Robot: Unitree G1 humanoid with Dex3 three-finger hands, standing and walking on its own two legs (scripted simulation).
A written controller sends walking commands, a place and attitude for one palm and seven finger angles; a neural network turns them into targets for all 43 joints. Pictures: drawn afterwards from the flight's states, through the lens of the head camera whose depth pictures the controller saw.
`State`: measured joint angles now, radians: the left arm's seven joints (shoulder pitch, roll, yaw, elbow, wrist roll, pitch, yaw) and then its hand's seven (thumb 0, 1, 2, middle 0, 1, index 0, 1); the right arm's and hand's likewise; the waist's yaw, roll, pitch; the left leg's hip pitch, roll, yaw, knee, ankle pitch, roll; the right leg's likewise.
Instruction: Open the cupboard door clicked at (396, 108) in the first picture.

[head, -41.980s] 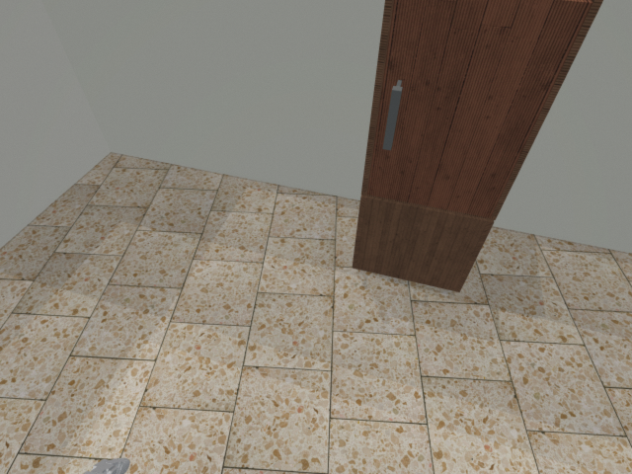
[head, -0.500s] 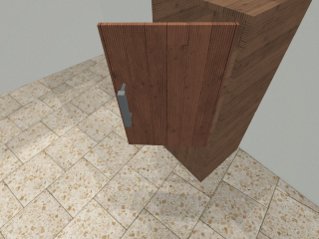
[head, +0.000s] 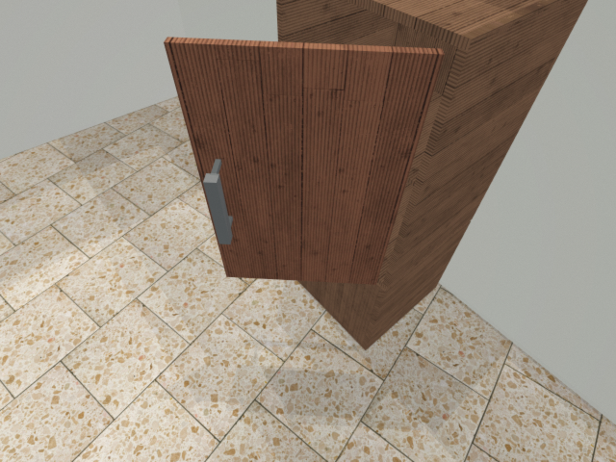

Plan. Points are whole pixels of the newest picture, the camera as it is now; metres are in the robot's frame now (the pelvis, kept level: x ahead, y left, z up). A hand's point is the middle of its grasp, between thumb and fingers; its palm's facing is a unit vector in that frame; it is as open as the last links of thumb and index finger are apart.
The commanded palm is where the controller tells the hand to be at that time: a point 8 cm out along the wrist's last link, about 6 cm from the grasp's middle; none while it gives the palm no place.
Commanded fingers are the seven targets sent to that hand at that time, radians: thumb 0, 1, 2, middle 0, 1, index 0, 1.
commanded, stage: come to a stop and stand still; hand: left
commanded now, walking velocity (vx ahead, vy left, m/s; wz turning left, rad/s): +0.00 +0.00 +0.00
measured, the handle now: (221, 203) +0.56 +0.20 -0.04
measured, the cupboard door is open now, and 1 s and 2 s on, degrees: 47 47 47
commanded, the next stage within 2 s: look again from close up in 0.08 s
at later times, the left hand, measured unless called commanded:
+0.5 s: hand out of the picture +0.01 +0.17 -0.17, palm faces +0.01 -0.98 -0.22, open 7.4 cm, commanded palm none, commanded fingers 0.00 0.90 0.90 -0.20 -0.30 -0.20 -0.30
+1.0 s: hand (176, 389) +0.20 +0.18 +0.00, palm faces +0.20 -0.98 -0.06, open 7.8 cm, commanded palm +0.11 +0.23 -0.06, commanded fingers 0.00 0.60 0.77 -0.22 -0.50 -0.22 -0.50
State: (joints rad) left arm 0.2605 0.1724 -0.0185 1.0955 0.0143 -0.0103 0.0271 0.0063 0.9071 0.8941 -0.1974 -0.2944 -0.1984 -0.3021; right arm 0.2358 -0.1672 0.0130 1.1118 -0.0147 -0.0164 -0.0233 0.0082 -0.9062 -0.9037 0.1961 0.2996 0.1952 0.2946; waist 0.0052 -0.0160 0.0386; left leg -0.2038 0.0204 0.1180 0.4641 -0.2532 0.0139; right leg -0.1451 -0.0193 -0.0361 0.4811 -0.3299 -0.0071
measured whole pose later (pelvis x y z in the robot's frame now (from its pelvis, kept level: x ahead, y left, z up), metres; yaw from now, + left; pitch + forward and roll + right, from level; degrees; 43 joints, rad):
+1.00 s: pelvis -0.03 -0.02 -0.02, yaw +3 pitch +6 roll +1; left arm 0.25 0.16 0.13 0.28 -0.19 -0.35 -0.07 0.01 0.80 0.85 -0.20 -0.36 -0.20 -0.37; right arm 0.20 -0.24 -0.03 0.77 0.01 -0.23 -0.05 0.01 -0.90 -0.90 0.20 0.30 0.20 0.29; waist -0.03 0.02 -0.08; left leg -0.49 0.02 0.07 0.69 -0.29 0.00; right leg -0.43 -0.04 -0.08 0.74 -0.42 -0.03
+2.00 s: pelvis -0.06 +0.02 -0.08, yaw +3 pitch +13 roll -4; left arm 0.16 0.35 0.33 0.19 -0.32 -0.35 -0.39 0.00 -0.35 0.36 -0.29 -1.10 -0.29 -1.10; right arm 0.24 -0.26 0.03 0.54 0.03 -0.23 -0.07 0.02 -0.90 -0.90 0.20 0.30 0.20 0.30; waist -0.01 0.02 -0.11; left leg -0.91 0.04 0.03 1.10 -0.43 0.05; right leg -0.78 -0.03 -0.10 1.05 -0.50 0.01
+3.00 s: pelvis -0.05 +0.00 -0.08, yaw +2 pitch +14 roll -3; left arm -0.01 0.41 0.43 0.44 -0.37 -0.34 -0.56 -0.01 -0.50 0.30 -0.30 -1.19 -0.30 -1.20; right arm 0.27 -0.28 0.04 0.55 0.04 -0.20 -0.07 0.01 -0.90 -0.90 0.20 0.30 0.20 0.30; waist -0.01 0.03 -0.12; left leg -0.90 0.06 0.02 1.08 -0.43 0.03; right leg -0.78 -0.01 -0.11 1.04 -0.51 -0.02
